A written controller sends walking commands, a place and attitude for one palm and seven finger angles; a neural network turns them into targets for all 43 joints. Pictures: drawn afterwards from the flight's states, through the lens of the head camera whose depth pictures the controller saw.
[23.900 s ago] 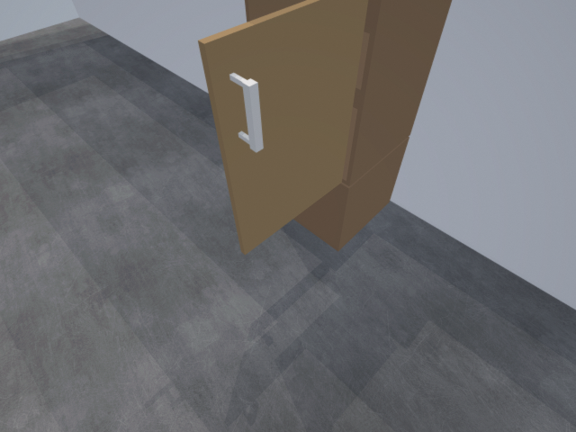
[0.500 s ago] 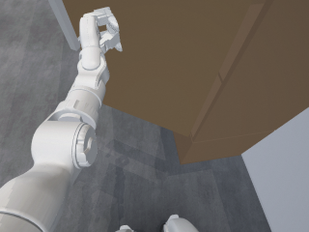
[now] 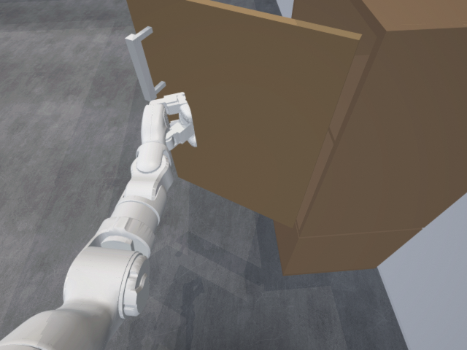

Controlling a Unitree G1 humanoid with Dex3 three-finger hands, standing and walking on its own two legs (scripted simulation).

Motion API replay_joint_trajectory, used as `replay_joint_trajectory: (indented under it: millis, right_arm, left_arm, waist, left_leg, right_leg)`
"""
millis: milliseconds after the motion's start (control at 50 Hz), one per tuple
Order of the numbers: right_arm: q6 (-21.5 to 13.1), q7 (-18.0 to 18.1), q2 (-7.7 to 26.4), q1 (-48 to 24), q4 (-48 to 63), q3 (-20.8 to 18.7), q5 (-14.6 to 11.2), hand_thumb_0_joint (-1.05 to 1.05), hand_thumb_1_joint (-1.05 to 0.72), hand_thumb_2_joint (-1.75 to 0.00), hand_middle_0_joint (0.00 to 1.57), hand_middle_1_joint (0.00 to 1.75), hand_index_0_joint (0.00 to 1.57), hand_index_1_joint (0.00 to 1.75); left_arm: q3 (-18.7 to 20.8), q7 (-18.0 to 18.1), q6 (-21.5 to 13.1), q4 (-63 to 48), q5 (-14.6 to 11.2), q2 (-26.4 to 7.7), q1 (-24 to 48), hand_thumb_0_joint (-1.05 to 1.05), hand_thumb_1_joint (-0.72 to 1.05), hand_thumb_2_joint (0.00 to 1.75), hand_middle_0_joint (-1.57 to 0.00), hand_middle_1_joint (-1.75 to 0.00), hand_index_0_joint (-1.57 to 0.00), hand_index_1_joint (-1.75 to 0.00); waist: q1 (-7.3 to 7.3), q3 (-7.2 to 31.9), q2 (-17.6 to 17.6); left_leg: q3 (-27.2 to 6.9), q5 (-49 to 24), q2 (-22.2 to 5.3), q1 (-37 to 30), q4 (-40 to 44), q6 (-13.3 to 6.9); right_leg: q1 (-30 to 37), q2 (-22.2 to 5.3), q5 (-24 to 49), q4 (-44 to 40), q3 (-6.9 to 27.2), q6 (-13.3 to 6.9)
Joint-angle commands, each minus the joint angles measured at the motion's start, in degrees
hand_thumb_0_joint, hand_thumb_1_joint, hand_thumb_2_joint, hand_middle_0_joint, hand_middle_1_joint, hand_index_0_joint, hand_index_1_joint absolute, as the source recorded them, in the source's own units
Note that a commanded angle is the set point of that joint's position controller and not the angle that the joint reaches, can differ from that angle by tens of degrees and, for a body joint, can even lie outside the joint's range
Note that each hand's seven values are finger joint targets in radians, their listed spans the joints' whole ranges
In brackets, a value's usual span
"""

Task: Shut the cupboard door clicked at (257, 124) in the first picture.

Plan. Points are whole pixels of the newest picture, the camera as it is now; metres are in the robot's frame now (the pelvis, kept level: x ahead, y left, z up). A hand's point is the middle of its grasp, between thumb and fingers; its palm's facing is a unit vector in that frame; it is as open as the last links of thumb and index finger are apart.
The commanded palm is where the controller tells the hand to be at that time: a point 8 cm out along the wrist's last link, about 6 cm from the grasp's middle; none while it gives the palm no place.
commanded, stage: pull the fist back off the door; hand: left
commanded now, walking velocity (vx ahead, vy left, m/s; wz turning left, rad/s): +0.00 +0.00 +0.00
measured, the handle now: (148, 65) +0.64 +0.15 +0.13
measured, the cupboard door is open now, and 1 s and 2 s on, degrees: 58 58 58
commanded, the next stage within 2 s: draw the hand back to the body in 0.12 s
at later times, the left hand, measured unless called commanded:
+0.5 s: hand (159, 136) +0.44 +0.11 +0.13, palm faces +0.02 -1.00 -0.03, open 3.1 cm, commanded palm +0.39 +0.15 +0.15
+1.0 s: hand (66, 213) +0.29 +0.20 +0.15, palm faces +0.15 -0.97 -0.22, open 3.3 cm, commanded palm +0.25 +0.25 +0.17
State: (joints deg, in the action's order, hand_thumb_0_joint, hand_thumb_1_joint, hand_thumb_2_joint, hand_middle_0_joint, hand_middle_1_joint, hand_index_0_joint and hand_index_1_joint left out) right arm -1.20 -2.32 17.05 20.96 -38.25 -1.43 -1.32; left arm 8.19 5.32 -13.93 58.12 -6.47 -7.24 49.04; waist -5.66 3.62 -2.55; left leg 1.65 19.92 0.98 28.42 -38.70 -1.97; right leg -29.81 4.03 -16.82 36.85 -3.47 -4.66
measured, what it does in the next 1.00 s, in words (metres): stands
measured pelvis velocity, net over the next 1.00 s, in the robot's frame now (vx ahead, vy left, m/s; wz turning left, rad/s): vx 0.01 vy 0.03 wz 0.02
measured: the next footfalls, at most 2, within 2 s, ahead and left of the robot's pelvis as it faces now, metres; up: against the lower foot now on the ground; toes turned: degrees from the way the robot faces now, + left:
none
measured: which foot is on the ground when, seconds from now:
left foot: down 0.00-1.00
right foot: down 0.00-1.00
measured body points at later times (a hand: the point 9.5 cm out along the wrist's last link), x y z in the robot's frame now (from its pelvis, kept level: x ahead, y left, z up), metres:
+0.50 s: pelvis +0.01 +0.01 +0.00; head +0.03 -0.01 +0.45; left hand +0.43 +0.16 +0.14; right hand +0.03 -0.23 -0.13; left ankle -0.01 +0.10 -0.72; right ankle +0.01 -0.06 -0.72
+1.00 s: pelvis +0.01 +0.03 +0.02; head +0.00 +0.02 +0.47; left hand +0.27 +0.26 +0.17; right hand +0.23 -0.16 -0.05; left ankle -0.01 +0.10 -0.72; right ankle +0.01 -0.06 -0.72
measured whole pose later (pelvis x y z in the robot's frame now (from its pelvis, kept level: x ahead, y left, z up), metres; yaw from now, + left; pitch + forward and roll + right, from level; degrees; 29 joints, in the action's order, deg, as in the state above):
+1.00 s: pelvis +0.01 +0.03 +0.02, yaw +1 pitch -3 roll -1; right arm 0.2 1.9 12.6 7.5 -31.0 3.7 -2.0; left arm 2.1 1.9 0.6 -6.5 -4.2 -14.5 -3.2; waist 2.9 0.2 -3.5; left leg 1.2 15.6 3.6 6.7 -24.9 -4.3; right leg -7.9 1.9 -13.2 23.7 -2.9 -2.0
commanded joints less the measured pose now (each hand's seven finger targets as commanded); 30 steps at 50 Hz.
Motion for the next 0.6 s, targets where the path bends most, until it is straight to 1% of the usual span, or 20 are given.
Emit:
replay_joint_trajectory:
  millis: [0,20,60,100,140,180,220,260,300,320,340,380,420,440,460,500,520,540,560,580]
  right_arm:
    - [-3.2,0.6,4.4,1.8,3.5,-1.6,-0.2,0.00,-0.90,-0.90,0.20,0.30,0.20,0.30]
    - [-3.6,0.7,4.4,1.3,3.3,-1.5,-0.2,0.00,-0.90,-0.90,0.20,0.30,0.20,0.30]
    - [-3.4,0.9,4.8,1.7,2.0,-1.1,-0.2,0.00,-0.90,-0.90,0.20,0.30,0.20,0.30]
    - [-2.9,0.9,5.2,1.7,1.8,-0.6,-0.5,0.00,-0.90,-0.90,0.20,0.30,0.20,0.30]
    - [-2.5,0.9,5.8,1.7,2.0,-0.2,-0.4,0.00,-0.90,-0.90,0.20,0.30,0.20,0.30]
    - [-2.2,0.9,6.3,2.2,2.5,-0.2,0.0,0.00,-0.90,-0.90,0.20,0.30,0.20,0.30]
    - [-2.4,0.6,5.8,2.0,3.9,0.0,0.3,0.00,-0.90,-0.90,0.20,0.30,0.20,0.30]
    - [-3.0,0.1,5.3,2.0,5.4,-0.3,0.7,0.00,-0.90,-0.90,0.20,0.30,0.20,0.30]
    - [-3.0,-0.4,5.2,2.2,6.7,-0.7,0.9,0.00,-0.90,-0.90,0.20,0.30,0.20,0.30]
    - [-3.0,-0.7,5.1,2.0,7.3,-0.9,0.9,0.00,-0.90,-0.90,0.20,0.30,0.20,0.30]
    - [-2.9,-0.9,5.3,1.8,8.0,-1.2,0.7,0.00,-0.90,-0.90,0.20,0.30,0.20,0.30]
    - [-2.3,-0.9,5.5,0.8,9.1,-1.8,-0.1,0.00,-0.90,-0.90,0.20,0.30,0.20,0.30]
    - [-2.1,-0.4,5.2,-2.1,10.5,-1.9,-1.5,0.00,-0.90,-0.90,0.20,0.30,0.20,0.30]
    - [-2.3,0.2,5.0,-3.3,10.8,-1.9,-2.0,0.00,-0.90,-0.90,0.20,0.30,0.20,0.30]
    - [-2.5,0.8,4.8,-4.3,11.0,-2.0,-2.3,0.00,-0.90,-0.90,0.20,0.30,0.20,0.30]
    - [-3.1,2.1,4.4,-6.7,11.4,-1.7,-2.7,0.00,-0.90,-0.90,0.20,0.30,0.20,0.30]
    - [-3.4,2.6,4.2,-7.5,11.1,-1.3,-2.8,0.00,-0.90,-0.90,0.20,0.30,0.20,0.30]
    - [-3.9,2.9,3.7,-8.4,11.1,-0.9,-2.8,0.00,-0.90,-0.90,0.20,0.30,0.20,0.30]
    - [-4.3,3.2,3.6,-8.9,11.1,-0.7,-2.7,0.00,-0.90,-0.90,0.20,0.30,0.20,0.30]
    - [-4.3,3.5,3.5,-9.6,11.1,-0.5,-2.7,0.00,-0.90,-0.90,0.20,0.30,0.20,0.30]
  left_arm:
    - [-3.1,2.4,-9.7,-22.9,1.1,-7.0,40.8,0.00,0.90,0.90,-1.30,-1.50,-1.30,-1.50]
    - [-4.2,2.7,-9.3,-20.4,1.4,-5.5,39.3,0.00,0.90,0.90,-1.30,-1.50,-1.30,-1.50]
    - [-2.3,3.5,-7.0,-12.3,2.3,-8.1,38.4,0.00,0.90,0.90,-1.30,-1.50,-1.30,-1.50]
    - [-2.2,4.0,-3.7,-4.7,2.7,-7.8,36.3,0.00,0.90,0.90,-1.30,-1.50,-1.30,-1.50]
    - [-0.5,4.5,-0.9,0.4,2.0,-8.5,35.9,0.00,0.90,0.90,-1.30,-1.50,-1.30,-1.50]
    - [4.7,4.8,-0.1,2.3,0.7,-12.4,35.4,0.00,0.90,0.90,-1.30,-1.50,-1.30,-1.50]
    - [5.3,4.4,-2.1,-1.5,0.0,-12.0,35.6,0.00,0.90,0.90,-1.30,-1.50,-1.30,-1.50]
    - [7.8,3.4,-6.1,-6.6,0.7,-14.0,28.3,0.00,0.90,0.90,-1.30,-1.50,-1.30,-1.50]
    - [7.9,2.0,-9.3,-11.9,2.1,-14.7,19.9,0.00,0.90,0.90,-1.30,-1.50,-1.30,-1.50]
    - [6.5,1.1,-10.0,-15.7,2.6,-13.6,17.3,0.00,0.90,0.90,-1.30,-1.50,-1.30,-1.50]
    - [6.5,0.3,-9.8,-18.4,2.9,-13.9,13.2,0.00,0.90,0.90,-1.30,-1.50,-1.30,-1.50]
    - [4.4,-1.8,-7.5,-24.4,2.1,-12.5,7.0,0.00,0.90,0.90,-1.30,-1.50,-1.30,-1.50]
    - [1.4,-4.0,-3.7,-32.8,-0.4,-9.2,5.2,0.00,0.90,0.90,-1.30,-1.50,-1.30,-1.50]
    - [-0.5,-4.9,-1.8,-37.3,-1.8,-7.4,6.6,0.00,0.90,0.90,-1.30,-1.50,-1.30,-1.50]
    - [-1.6,-5.5,0.0,-41.1,-3.0,-6.3,6.2,0.00,0.90,0.90,-1.30,-1.50,-1.30,-1.50]
    - [-1.6,-6.0,2.4,-49.4,-4.4,-7.5,5.9,0.00,0.90,0.90,-1.30,-1.50,-1.30,-1.50]
    - [-1.8,-5.9,3.2,-52.2,-4.4,-8.2,5.3,0.00,0.90,0.90,-1.30,-1.50,-1.30,-1.50]
    - [-2.9,-5.9,3.9,-54.4,-4.2,-7.3,4.2,0.00,0.90,0.90,-1.30,-1.50,-1.30,-1.50]
    - [-2.7,-5.7,4.5,-56.7,-4.0,-7.8,2.2,0.00,0.90,0.90,-1.30,-1.50,-1.30,-1.50]
    - [-2.4,-5.5,5.4,-57.6,-3.4,-8.9,-0.9,0.00,0.90,0.90,-1.30,-1.50,-1.30,-1.50]
  waist:
    - [-2.78,24.6,1.5]
    - [-2.99,23.6,2.1]
    - [-3.68,19.2,5.9]
    - [-4.05,15.2,7.9]
    - [-3.88,13.6,8.8]
    - [-2.67,16.3,9.8]
    - [-1.49,20.7,7.5]
    - [1.95,25.4,4.9]
    - [3.59,28.2,4.6]
    - [3.89,28.5,4.9]
    - [4.55,28.3,6.7]
    - [4.95,26.8,8.1]
    - [4.78,23.2,8.3]
    - [4.00,21.9,7.4]
    - [3.93,20.4,7.6]
    - [4.28,19.2,4.7]
    - [4.30,18.2,3.1]
    - [4.34,16.7,1.8]
    - [4.72,17.0,1.1]
    - [5.00,15.4,0.0]
  left_leg:
    - [-1.9,-8.9,0.7,-11.6,2.4,-0.8]
    - [-1.9,-8.1,0.7,-11.3,2.4,-0.8]
    - [-2.0,-4.2,0.8,-7.1,3.2,-0.8]
    - [-2.3,-1.2,0.9,-3.7,4.2,-0.7]
    - [-2.4,0.1,1.1,-1.3,4.5,-0.6]
    - [-2.3,-2.8,1.3,-0.5,4.2,-0.6]
    - [-1.8,-6.5,1.4,-1.4,3.8,-0.5]
    - [-1.0,-12.3,1.3,-3.3,3.2,-0.2]
    - [-0.7,-17.3,0.9,-5.3,2.8,-0.2]
    - [-0.2,-18.7,0.8,-6.1,2.8,-0.3]
    - [0.1,-19.9,0.6,-6.2,3.0,-0.5]
    - [0.5,-20.4,0.2,-7.2,4.1,-0.6]
    - [0.9,-18.9,-0.1,-9.5,5.3,-0.9]
    - [0.8,-18.4,-0.3,-11.7,5.8,-1.0]
    - [0.5,-18.0,-0.5,-13.3,6.3,-1.2]
    - [0.2,-17.6,-0.7,-16.3,7.3,-1.4]
    - [-0.4,-17.7,-0.9,-17.3,7.9,-1.3]
    - [-0.8,-17.2,-0.9,-18.2,8.4,-1.2]
    - [-1.3,-17.4,-1.0,-19.2,8.9,-1.1]
    - [-1.2,-17.3,-1.1,-19.6,9.2,-1.1]
  right_leg:
    - [10.0,-2.6,14.3,-4.5,5.8,4.4]
    - [8.5,-2.6,13.1,-4.6,5.6,4.5]
    - [7.4,-3.0,8.6,-5.7,6.1,5.1]
    - [6.3,-3.3,4.9,-6.7,6.1,5.1]
    - [6.2,-3.5,3.0,-7.3,6.4,5.0]
    - [9.6,-3.6,6.7,-6.4,6.6,4.8]
    - [12.6,-3.6,12.2,-4.7,6.4,4.4]
    - [16.3,-3.3,19.6,-2.2,6.0,3.6]
    - [18.2,-3.1,24.7,-0.4,5.3,3.3]
    - [18.6,-2.9,26.3,-0.3,5.3,3.4]
    - [20.0,-2.8,28.1,-0.4,5.4,3.5]
    - [21.7,-2.9,28.9,-1.5,5.2,3.9]
    - [20.7,-2.8,27.1,-4.0,5.4,4.6]
    - [19.6,-2.7,25.7,-5.3,5.3,4.8]
    - [18.9,-2.5,24.1,-6.5,5.0,4.8]
    - [18.7,-2.6,21.8,-8.0,4.9,4.6]
    - [18.4,-2.6,20.6,-8.1,4.5,4.1]
    - [17.3,-2.6,19.3,-8.4,4.1,3.8]
    - [17.4,-2.6,18.5,-8.4,3.8,3.6]
    - [17.2,-2.7,17.8,-8.7,3.8,3.6]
